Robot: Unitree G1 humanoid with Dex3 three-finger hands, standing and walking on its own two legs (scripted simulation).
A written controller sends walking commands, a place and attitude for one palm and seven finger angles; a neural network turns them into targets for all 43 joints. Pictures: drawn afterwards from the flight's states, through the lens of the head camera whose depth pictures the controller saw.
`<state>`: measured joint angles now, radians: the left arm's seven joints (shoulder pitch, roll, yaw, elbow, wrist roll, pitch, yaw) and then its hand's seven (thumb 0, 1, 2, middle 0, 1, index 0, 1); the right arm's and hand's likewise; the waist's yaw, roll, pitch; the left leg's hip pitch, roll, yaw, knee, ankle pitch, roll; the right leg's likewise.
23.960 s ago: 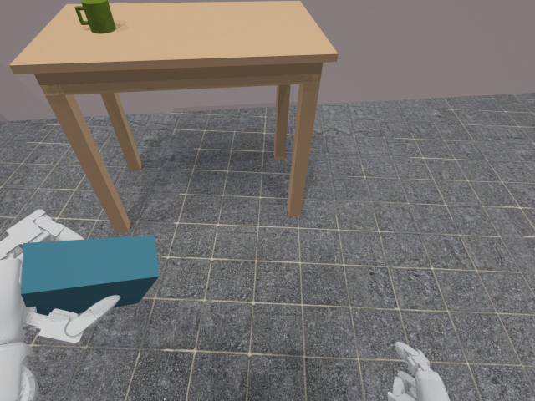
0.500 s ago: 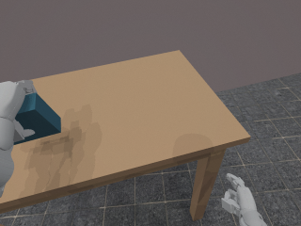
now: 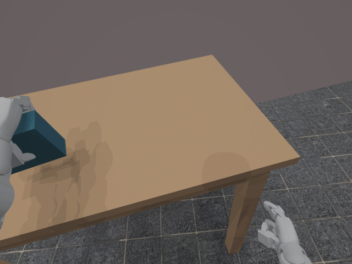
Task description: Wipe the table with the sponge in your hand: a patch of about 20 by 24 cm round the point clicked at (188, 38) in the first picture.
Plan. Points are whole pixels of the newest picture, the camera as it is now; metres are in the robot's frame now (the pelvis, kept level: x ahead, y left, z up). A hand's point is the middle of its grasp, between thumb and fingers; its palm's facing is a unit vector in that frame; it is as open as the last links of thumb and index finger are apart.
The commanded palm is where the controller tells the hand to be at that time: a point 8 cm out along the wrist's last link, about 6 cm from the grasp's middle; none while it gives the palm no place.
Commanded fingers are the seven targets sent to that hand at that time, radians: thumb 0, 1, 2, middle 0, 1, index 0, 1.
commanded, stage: move the sponge above the wiping area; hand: left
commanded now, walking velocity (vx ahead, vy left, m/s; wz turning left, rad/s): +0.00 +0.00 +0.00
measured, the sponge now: (26, 149) +0.25 +0.37 +0.16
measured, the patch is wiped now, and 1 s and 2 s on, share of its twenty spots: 0.00 0.00 0.10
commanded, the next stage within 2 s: lower the sponge onto the table in 0.76 s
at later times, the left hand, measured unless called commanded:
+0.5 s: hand (20, 141) +0.25 +0.35 +0.20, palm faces +0.18 -0.03 -0.98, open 9.2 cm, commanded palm +0.20 +0.32 +0.25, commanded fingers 0.00 0.10 1.30 -1.20 -1.60 -1.20 -1.60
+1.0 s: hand (32, 164) +0.22 +0.34 +0.16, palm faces +0.00 -0.08 -1.00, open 9.1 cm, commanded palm +0.19 +0.33 +0.25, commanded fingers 0.00 0.10 1.30 -1.20 -1.60 -1.20 -1.60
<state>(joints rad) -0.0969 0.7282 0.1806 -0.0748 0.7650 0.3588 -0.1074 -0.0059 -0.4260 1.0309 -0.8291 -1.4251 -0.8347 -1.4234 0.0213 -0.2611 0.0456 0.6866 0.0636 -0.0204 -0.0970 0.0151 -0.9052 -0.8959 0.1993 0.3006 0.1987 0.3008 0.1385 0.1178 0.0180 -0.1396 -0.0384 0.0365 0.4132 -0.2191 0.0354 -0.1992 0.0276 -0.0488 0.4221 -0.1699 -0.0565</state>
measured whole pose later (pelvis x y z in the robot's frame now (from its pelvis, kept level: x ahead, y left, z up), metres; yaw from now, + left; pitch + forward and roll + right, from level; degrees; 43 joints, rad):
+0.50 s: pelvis +0.01 +0.01 +0.00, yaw +0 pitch -2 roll +0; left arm -0.04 0.68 0.15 -0.20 0.76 0.48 -0.14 -0.01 -0.43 1.03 -0.83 -1.43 -0.83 -1.43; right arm 0.01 -0.27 0.06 0.66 0.07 0.01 -0.07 0.01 -0.91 -0.90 0.20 0.30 0.21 0.30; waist 0.14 0.13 0.01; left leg -0.13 -0.05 0.03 0.38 -0.21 0.05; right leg -0.19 0.02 -0.05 0.39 -0.16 -0.04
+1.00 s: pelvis +0.00 +0.00 +0.00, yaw +0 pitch -2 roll +0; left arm 0.08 0.69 0.13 -0.21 0.75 0.47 -0.22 -0.01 -0.43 1.03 -0.83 -1.44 -0.84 -1.44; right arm 0.02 -0.30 0.05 0.63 0.07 0.01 -0.09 0.01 -0.91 -0.90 0.20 0.30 0.20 0.30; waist 0.13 0.13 0.02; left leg -0.15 -0.04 0.03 0.42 -0.22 0.03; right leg -0.21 0.03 -0.06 0.42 -0.17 -0.06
